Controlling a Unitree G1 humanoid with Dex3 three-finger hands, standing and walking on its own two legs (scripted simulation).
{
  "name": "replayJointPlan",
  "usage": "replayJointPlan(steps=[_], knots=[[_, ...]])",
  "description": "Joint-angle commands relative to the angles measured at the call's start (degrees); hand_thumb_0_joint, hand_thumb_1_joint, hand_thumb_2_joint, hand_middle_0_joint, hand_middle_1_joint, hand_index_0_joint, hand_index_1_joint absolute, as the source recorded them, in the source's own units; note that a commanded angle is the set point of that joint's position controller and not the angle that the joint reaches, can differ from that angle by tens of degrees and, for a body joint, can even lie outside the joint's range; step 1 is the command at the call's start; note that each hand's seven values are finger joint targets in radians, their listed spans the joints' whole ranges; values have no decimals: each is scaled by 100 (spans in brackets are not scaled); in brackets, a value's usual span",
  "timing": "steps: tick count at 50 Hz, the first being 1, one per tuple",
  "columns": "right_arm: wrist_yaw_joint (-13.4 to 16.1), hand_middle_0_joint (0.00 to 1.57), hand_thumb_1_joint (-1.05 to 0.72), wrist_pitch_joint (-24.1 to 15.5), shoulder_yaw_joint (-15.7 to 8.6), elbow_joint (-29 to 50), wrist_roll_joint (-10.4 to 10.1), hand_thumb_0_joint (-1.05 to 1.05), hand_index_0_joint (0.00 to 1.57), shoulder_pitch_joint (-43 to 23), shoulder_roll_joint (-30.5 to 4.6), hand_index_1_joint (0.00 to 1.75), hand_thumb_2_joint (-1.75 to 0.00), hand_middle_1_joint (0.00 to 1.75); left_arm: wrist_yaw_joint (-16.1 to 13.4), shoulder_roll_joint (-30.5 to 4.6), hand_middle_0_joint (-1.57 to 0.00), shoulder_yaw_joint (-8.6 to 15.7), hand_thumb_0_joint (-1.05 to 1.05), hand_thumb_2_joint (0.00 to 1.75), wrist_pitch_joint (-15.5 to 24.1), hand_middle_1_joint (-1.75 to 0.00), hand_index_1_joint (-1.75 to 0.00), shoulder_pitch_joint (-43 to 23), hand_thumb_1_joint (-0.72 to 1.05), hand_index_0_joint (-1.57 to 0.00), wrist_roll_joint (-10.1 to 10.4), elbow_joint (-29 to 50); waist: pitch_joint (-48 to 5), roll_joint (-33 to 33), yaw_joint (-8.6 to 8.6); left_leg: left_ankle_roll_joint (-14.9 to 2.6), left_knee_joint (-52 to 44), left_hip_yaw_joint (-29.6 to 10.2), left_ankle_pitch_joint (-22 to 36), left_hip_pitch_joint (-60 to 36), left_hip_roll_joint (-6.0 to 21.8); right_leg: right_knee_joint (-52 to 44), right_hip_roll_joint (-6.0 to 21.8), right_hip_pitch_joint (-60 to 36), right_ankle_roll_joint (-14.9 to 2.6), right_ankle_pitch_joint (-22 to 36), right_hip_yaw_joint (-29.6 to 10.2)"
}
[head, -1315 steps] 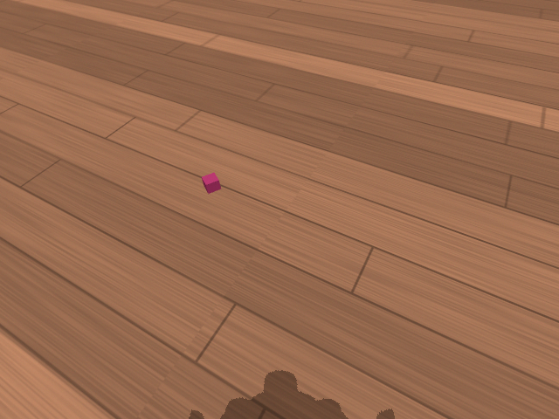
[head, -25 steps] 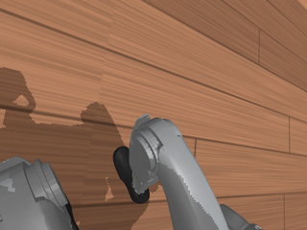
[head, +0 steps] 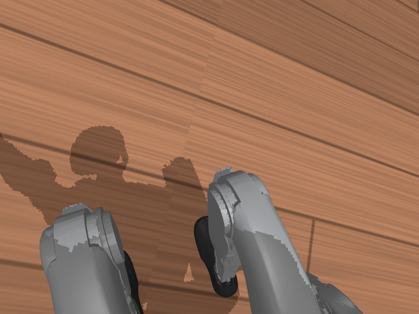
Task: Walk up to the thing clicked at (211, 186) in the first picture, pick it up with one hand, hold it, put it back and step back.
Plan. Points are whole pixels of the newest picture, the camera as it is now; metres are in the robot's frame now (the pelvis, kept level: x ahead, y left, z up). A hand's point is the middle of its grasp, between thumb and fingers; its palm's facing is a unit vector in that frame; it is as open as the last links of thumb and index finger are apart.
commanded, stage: settle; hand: left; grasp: from above
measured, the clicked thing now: out of the picture +0.46 +0.39 -0.19
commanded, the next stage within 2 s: lift in 0.08 s
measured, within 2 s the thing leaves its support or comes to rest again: neither
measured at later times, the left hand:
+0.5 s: hand out of the picture +0.43 +0.39 -0.09, palm faces -0.36 -0.28 -0.89, open 9.5 cm
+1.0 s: hand out of the picture +0.35 +0.35 +0.09, palm faces -0.35 -0.26 -0.90, open 9.5 cm
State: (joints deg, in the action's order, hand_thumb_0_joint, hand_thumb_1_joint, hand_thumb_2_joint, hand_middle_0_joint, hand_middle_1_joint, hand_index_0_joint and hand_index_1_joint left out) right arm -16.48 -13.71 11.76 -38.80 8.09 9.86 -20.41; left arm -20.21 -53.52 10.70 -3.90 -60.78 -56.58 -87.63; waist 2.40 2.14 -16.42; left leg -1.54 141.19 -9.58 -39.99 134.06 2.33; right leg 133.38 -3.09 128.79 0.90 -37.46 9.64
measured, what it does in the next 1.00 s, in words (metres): rises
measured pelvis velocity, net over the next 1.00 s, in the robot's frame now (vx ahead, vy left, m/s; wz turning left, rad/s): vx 0.00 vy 0.00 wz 0.15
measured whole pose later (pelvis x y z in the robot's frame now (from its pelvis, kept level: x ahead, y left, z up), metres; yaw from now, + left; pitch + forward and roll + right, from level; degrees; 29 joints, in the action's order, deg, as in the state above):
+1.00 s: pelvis +0.00 +0.00 +0.18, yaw +8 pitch +31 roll -5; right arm -2.1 -0.5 0.6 -37.6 -0.9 9.5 -15.0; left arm -5.6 -31.9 1.1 -9.4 -30.8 -51.7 -46.8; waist -11.1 -2.8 -6.0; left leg -1.0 106.2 -3.1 -35.4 102.0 1.2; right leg 102.9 -1.6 99.1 0.2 -35.1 3.5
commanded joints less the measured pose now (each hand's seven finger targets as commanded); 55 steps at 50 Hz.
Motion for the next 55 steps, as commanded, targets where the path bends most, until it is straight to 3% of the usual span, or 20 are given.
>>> replayJointPlan(steps=[1, 7, 8, 11, 14, 20, 22, 23, 24, 25, 26, 33, 35, 37, 40, 43, 46, 51, 53, 55], knots=[[92, 20, -90, 65, -563, -42, -81, 0, 20, 1240, -1509, 30, -90, 30, -197, -1443, -92, 10, 0, 56, 97, -68, -64, -1854, 55, -95, -106, 1280, -3950, -2415, -70, 80, -1547, 304, 1178, -2888, -13, -1146, -231, -1944, -281, 1190, 199], [209, 20, -90, 292, -681, -100, -110, 0, 20, 1154, -1337, 30, -90, 30, -219, -1555, -92, 200, 0, 63, 15, -66, -64, -1653, 52, -94, -90, 1321, -4290, -2562, 217, 90, -1655, 466, 1067, -2887, -52, -1188, -221, -2021, -328, 978, 48], [223, 20, -90, 333, -697, -119, -117, 0, 20, 1242, -1361, 30, -90, 30, -179, -1580, -93, 186, 0, 64, -15, -67, -65, -1747, 54, -95, -143, 1400, -4332, -2486, 138, 72, -1665, 472, 1088, -2941, -63, -1213, -206, -2060, -322, 1009, 46], [280, 20, -92, 435, -786, -142, -157, 0, 20, 1277, -1343, 30, -91, 30, -82, -1515, -101, 218, 0, 57, -114, -67, -63, -1638, 62, -103, -95, 1526, -4526, -2444, 222, 51, -1704, 520, 1349, -3067, -67, -1260, -177, -2158, -308, 1268, 17], [312, 20, -91, 554, -861, -124, -215, 0, 20, 1336, -1284, 30, -90, 30, 114, -1405, -109, 230, 0, 66, -222, -67, -64, -1393, 75, -111, 14, 1628, -4662, -2289, 274, 24, -1819, 569, 1521, -3082, -97, -1385, -156, -2440, -293, 1437, -34], [448, 20, -92, 812, -1092, 49, -343, 0, 20, 1290, -1134, 30, -90, 30, 773, -1195, -102, 83, 0, 61, -171, -64, -61, -803, 65, -104, -9, 2110, -4786, -2010, 539, -10, -2131, 652, 1285, -3069, -162, -1660, -125, -2720, -338, 1121, -203], [500, 20, -91, 927, -1211, 37, -382, 0, 20, 1418, -1223, 30, -90, 30, 879, -1301, -101, 293, 0, 62, -127, -66, -63, -514, 66, -103, -76, 2288, -4792, -1956, 565, -6, -2293, 630, 1370, -3337, -160, -1756, -87, -2702, -346, 1197, -172], [517, 20, -91, 967, -1209, 202, -416, 0, 20, 1325, -1142, 30, -90, 30, 958, -964, -102, 42, 0, 63, -69, -64, -62, -689, 65, -104, -48, 2705, -4874, -1991, 556, -6, -2356, 649, 1399, -3447, -165, -1846, -67, -2702, -354, 1227, -191], [541, 20, -91, 1008, -1261, 205, -455, 0, 20, 1310, -1109, 30, -90, 30, 988, -825, -100, 37, 0, 62, -11, -64, -62, -660, 63, -102, 27, 2790, -4789, -1948, 569, -8, -2482, 631, 1238, -3418, -177, -1906, -63, -2618, -370, 1067, -195], [584, 20, -91, 1048, -1286, 226, -475, 0, 20, 1333, -1097, 30, -90, 30, 1013, -990, -98, 142, 0, 62, 18, -65, -62, -560, 61, -100, 21, 3043, -4935, -1926, 667, -14, -2542, 665, 1316, -3610, -176, -2010, -52, -2771, -361, 1128, -236], [617, 20, -91, 1075, -1307, 227, -506, 0, 20, 1350, -1018, 30, -90, 30, 1040, -755, -95, -7, 0, 59, 69, -64, -61, -647, 57, -97, 62, 3380, -4999, -1975, 669, -12, -2637, 696, 1307, -3694, -182, -2107, -43, -2773, -367, 1112, -251], [866, 20, -90, 1251, -1481, 369, -669, 0, 20, 1211, -894, 30, -90, 30, 1146, -459, -91, -65, 0, 64, 81, -63, -62, -73, 51, -92, 160, 4229, -5199, -1929, 869, -24, -3425, 582, 1045, -4384, -166, -2567, -20, -3058, -334, 996, -315], [959, 20, -90, 1268, -1523, 379, -723, 0, 20, 1129, -896, 30, -90, 30, 1157, -285, -90, -102, 0, 65, 12, -65, -64, 227, 51, -91, 206, 4306, -5070, -1877, 933, -28, -3742, 497, 824, -4564, -152, -2751, -14, -3083, -312, 883, -303], [1038, 20, -90, 1268, -1544, 414, -742, 0, 20, 1046, -826, 30, -90, 30, 1179, 58, -89, -283, 0, 64, -60, -66, -64, 396, 50, -90, 316, 4462, -4937, -1733, 869, -28, -3991, 458, 692, -4721, -140, -2986, -24, -3246, -298, 821, -311], [1180, 20, -89, 1270, -1564, 488, -803, 0, 20, 916, -774, 30, -90, 30, 1212, 98, -88, -310, 0, 63, -209, -67, -64, 726, 51, -91, 378, 4742, -4706, -1689, 965, -16, -4519, 368, 383, -5017, -128, -3343, -37, -3576, -273, 632, -328], [1334, 20, -89, 1240, -1549, 470, -848, 0, 20, 747, -686, 30, -90, 30, 1220, 339, -87, -433, 0, 62, -344, -66, -64, 970, 49, -89, 419, 4872, -4493, -1461, 934, -28, -4901, 351, 178, -5214, -146, -3757, -35, -3980, -246, 473, -397], [1468, 20, -89, 1203, -1530, 445, -909, 0, 20, 699, -628, 30, -90, 30, 1258, 405, -89, -495, 0, 61, -489, -67, -64, 1189, 53, -92, 422, 5166, -4616, -1509, 1049, 8, -5279, 414, 570, -5802, -145, -4115, -20, -4455, -252, 746, -433], [1680, 20, -89, 1136, -1475, 392, -981, 0, 20, 583, -447, 30, -90, 30, 1142, 884, -89, -801, 0, 62, -784, -69, -66, 1518, 52, -92, 452, 5422, -4382, -1292, 1009, 13, -5811, 630, 874, -6479, -187, -5019, -21, -5279, -257, 884, -581], [1760, 20, -89, 1084, -1450, 355, -996, 0, 20, 576, -387, 30, -90, 30, 1058, 910, -90, -787, 0, 63, -890, -70, -67, 1638, 54, -92, 489, 5508, -4319, -1107, 1032, -7, -6001, 718, 973, -6632, -231, -5432, -21, -5764, -259, 861, -679], [1842, 20, -89, 1025, -1441, 266, -1016, 0, 20, 545, -327, 30, -90, 30, 1029, 1271, -90, -1049, 0, 64, -1016, -69, -67, 1799, 54, -92, 545, 5459, -4108, -1046, 989, -6, -6275, 765, 1043, -6907, -230, -5754, -18, -6037, -256, 932, -721]])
